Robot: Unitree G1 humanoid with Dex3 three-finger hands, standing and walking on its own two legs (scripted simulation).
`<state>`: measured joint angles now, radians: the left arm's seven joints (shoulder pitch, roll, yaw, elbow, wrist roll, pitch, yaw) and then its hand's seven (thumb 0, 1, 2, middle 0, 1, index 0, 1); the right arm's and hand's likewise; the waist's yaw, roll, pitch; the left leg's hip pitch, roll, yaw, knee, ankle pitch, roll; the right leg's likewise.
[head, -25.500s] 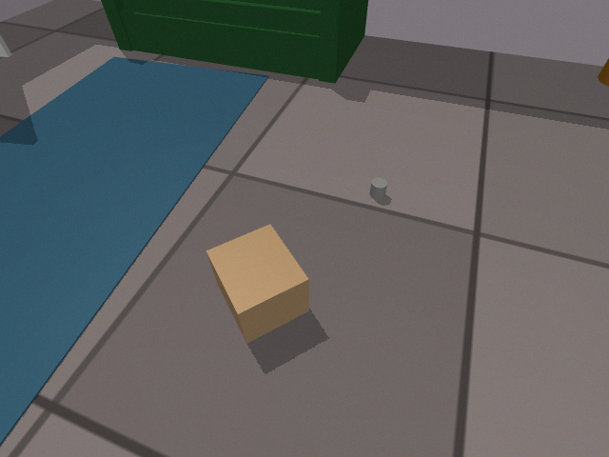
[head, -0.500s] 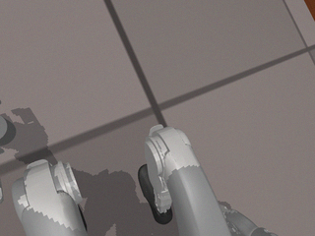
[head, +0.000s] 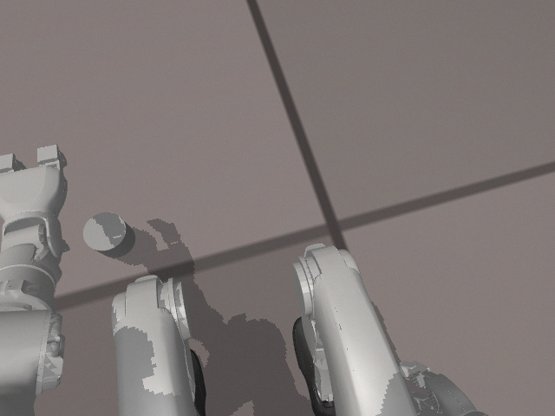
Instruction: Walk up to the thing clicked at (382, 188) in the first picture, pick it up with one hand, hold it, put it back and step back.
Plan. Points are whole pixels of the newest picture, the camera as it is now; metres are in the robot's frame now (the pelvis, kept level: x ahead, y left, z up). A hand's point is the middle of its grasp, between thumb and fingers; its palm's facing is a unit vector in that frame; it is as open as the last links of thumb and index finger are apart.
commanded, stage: withdraw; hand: left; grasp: from above
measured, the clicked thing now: (111, 235) +0.44 +0.27 -0.30
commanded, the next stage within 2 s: home in 0.52 s
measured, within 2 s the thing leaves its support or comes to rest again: neither
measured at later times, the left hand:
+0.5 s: hand (73, 227) +0.43 +0.29 -0.18, palm faces -0.38 -0.04 -0.92, open 14.0 cm
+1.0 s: hand (32, 255) +0.35 +0.27 -0.03, palm faces -0.32 -0.38 -0.87, open 10.4 cm
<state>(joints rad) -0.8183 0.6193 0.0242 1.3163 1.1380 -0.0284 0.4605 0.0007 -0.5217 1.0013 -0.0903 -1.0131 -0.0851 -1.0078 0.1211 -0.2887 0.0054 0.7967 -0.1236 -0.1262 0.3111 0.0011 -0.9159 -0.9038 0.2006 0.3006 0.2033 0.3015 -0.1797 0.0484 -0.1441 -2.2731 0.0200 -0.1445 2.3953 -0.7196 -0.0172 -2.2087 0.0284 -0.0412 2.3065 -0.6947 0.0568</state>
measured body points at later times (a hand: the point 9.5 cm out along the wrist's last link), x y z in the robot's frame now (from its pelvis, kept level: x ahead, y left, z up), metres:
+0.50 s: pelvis -0.02 -0.01 -0.01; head +0.21 +0.07 +0.37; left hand +0.44 +0.29 -0.12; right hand +0.05 -0.30 -0.11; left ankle +0.07 +0.13 -0.31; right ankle +0.10 -0.13 -0.31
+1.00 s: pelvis +0.00 +0.00 +0.09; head +0.17 +0.04 +0.51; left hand +0.37 +0.29 +0.02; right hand +0.12 -0.27 -0.03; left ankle +0.07 +0.13 -0.31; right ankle +0.10 -0.13 -0.31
